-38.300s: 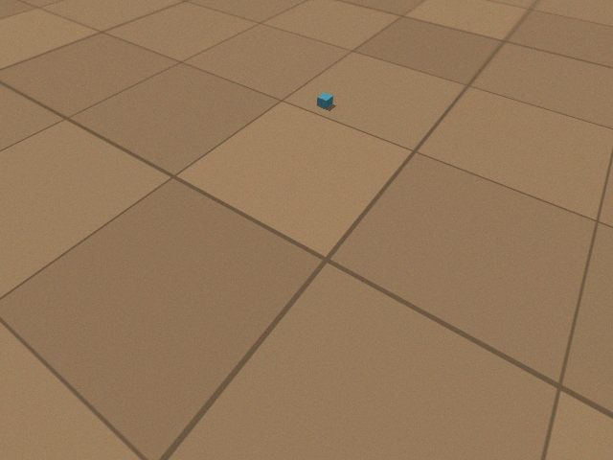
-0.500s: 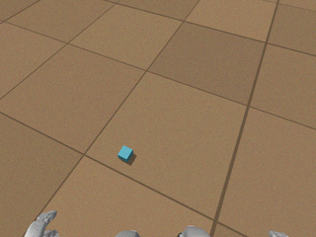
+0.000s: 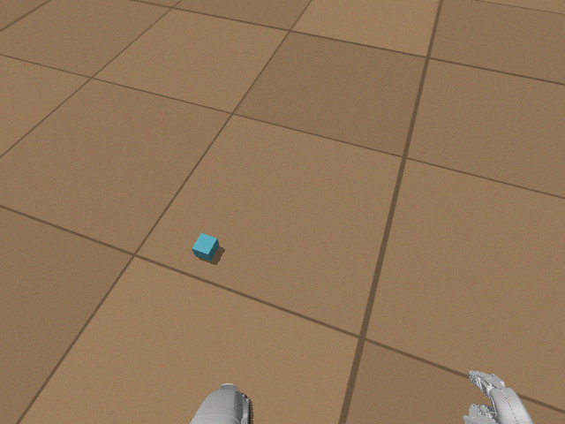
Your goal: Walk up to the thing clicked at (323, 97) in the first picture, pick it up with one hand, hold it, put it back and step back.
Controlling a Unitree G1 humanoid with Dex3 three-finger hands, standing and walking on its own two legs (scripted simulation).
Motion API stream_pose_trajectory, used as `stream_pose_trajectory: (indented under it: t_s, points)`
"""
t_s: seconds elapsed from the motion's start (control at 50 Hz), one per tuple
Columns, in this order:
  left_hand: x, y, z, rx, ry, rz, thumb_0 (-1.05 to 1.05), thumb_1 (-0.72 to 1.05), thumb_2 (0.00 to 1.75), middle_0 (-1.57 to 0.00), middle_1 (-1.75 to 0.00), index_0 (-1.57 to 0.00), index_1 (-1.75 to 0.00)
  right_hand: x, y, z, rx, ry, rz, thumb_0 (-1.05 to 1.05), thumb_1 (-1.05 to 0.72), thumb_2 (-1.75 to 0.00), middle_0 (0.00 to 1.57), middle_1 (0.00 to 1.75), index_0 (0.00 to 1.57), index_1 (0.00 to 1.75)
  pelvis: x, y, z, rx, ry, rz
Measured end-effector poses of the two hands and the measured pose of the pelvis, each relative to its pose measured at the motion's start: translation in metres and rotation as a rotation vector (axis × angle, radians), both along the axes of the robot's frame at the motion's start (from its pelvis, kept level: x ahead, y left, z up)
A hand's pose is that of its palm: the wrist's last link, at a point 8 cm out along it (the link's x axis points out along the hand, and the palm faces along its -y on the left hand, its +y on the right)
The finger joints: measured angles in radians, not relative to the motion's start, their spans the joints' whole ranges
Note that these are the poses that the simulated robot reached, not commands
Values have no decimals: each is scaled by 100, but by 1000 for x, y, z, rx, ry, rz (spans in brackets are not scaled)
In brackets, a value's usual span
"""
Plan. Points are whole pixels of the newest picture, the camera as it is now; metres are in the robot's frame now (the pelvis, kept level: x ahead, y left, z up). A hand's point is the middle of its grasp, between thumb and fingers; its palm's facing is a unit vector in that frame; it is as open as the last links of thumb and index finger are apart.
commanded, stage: step back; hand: left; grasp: from above
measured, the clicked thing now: (205, 246) +0.78 +0.30 -0.72
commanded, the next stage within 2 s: stand in 1.86 s
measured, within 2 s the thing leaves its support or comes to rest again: neither
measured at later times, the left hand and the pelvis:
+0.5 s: hand out of the picture -0.05 +0.26 -0.13, palm faces +0.08 -0.93 -0.36, open 7.4 cm; pelvis -0.16 -0.02 +0.01, yaw +5 degrees
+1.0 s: hand out of the picture -0.27 +0.25 -0.13, palm faces +0.12 -0.90 -0.42, open 7.4 cm; pelvis -0.30 -0.04 +0.01, yaw +6 degrees
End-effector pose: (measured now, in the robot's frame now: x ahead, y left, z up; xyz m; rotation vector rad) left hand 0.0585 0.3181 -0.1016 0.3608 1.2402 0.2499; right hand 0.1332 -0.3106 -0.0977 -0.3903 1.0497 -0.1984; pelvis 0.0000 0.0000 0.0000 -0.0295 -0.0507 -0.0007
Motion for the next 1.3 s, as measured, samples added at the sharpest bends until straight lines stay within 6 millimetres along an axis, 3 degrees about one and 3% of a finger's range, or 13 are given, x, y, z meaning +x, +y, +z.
stream_pose_trajectory:
  t_s: [0.1, 0.2, 0.32, 0.4, 0.54, 0.66, 0.8, 0.9, 1.0, 1.14, 1.3]
  points:
    - [-41, -13, 19, 17, 3, 23, 1, 90, 89, -21, -30, -20, -30, -50, -11, -2, 16, 70, -26, 0, -91, -90, 20, 30, 20, 30, -26, -8, 12, 55, 9, 10]
    - [-49, -13, 26, 41, -73, 16, 1, 90, 89, -21, -30, -20, -30, -102, -13, -7, 7, 155, -8, 0, -91, -90, 20, 30, 20, 30, -55, -11, 13, 55, 20, 51]
    - [-56, -5, 12, 24, -194, 8, 1, 90, 89, -21, -30, -20, -30, -148, -3, -12, -17, 198, 33, 0, -91, -90, 20, 30, 20, 30, -100, -7, 0, 49, 12, 112]
    - [-78, -8, 7, -8, -188, 24, 0, 90, 89, -20, -30, -20, -30, -172, 5, -3, -8, 179, 46, 0, -91, -90, 20, 30, 20, 30, -129, -7, 5, 38, -6, 107]
    - [-138, -23, 5, -30, -136, 24, 0, 90, 89, -20, -30, -20, -30, -190, -7, 15, -31, 81, 58, 0, -90, -90, 20, 30, 20, 30, -176, -20, 12, 8, 10, 66]
    - [-206, -40, -3, 2, -66, 5, 0, 90, 89, -20, -30, -20, -30, -210, -36, 5, -17, -3, 63, 0, -90, -90, 20, 30, 20, 30, -225, -42, -1, 12, 14, 18]
    - [-290, -56, 12, 21, -6, 47, 1, 90, 89, -21, -30, -20, -30, -270, -52, -2, 11, 47, 22, 0, -91, -90, 20, 30, 20, 30, -265, -53, 8, 46, 4, 34]
    - [-318, -47, 18, 40, -53, 75, 1, 90, 89, -21, -30, -20, -30, -319, -52, -11, 10, 147, 45, 0, -91, -90, 20, 30, 20, 30, -287, -52, 7, 39, 6, 80]
    - [-338, -31, 10, 31, -75, 108, 1, 90, 89, -21, -30, -20, -30, -354, -38, -12, 15, 200, 47, 0, -91, -90, 20, 30, 20, 30, -303, -44, 5, 63, -11, 109]
    - [-348, -36, 10, -13, -42, 107, 1, 90, 89, -20, -30, -20, -30, -370, -28, 1, 47, 156, 38, 0, -91, -90, 20, 30, 20, 30, -308, -46, 16, 42, -2, 98]
    - [-344, -59, 11, -16, -70, 107, 1, 90, 89, -20, -30, -20, -30, -349, -45, -4, 42, 144, 30, 0, -91, -90, 20, 30, 20, 30, -302, -58, 14, 14, -5, 97]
